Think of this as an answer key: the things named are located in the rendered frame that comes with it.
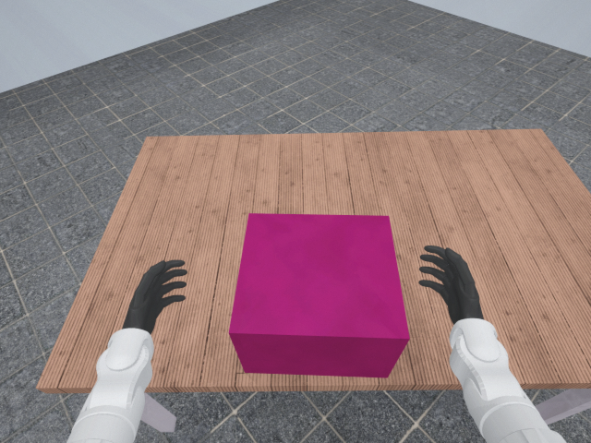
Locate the left robot hand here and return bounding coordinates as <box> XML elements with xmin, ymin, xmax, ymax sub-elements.
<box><xmin>122</xmin><ymin>260</ymin><xmax>187</xmax><ymax>335</ymax></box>

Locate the table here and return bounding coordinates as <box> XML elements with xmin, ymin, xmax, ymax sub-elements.
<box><xmin>36</xmin><ymin>129</ymin><xmax>591</xmax><ymax>432</ymax></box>

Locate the right robot hand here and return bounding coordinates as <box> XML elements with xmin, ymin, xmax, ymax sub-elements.
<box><xmin>419</xmin><ymin>245</ymin><xmax>484</xmax><ymax>325</ymax></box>

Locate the robot right forearm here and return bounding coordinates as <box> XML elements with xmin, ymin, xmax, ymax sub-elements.
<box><xmin>449</xmin><ymin>318</ymin><xmax>567</xmax><ymax>443</ymax></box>

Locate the carton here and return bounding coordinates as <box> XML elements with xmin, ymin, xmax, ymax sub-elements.
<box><xmin>229</xmin><ymin>213</ymin><xmax>410</xmax><ymax>378</ymax></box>

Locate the robot left forearm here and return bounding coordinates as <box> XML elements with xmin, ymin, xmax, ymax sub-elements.
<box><xmin>66</xmin><ymin>328</ymin><xmax>154</xmax><ymax>443</ymax></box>

